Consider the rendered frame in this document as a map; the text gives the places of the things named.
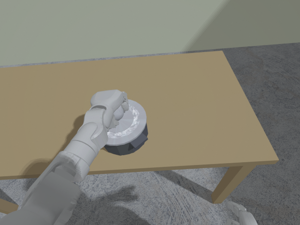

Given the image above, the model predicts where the lid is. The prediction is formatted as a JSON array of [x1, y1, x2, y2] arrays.
[[106, 99, 147, 146]]

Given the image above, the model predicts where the table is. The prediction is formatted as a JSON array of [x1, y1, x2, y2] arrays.
[[0, 51, 279, 214]]

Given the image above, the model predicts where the left robot forearm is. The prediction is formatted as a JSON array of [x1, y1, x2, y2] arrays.
[[21, 103, 113, 209]]

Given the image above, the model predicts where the robot right hand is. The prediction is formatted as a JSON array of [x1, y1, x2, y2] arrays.
[[224, 201, 258, 225]]

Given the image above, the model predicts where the robot left hand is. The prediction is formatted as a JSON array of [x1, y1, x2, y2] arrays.
[[90, 90, 129, 128]]

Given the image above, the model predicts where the pot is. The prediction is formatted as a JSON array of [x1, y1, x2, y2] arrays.
[[104, 124, 148, 156]]

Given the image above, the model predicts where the knob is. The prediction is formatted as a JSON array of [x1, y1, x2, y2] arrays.
[[113, 106, 124, 120]]

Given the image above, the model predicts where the left robot upper arm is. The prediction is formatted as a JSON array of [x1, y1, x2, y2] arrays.
[[0, 172, 81, 225]]

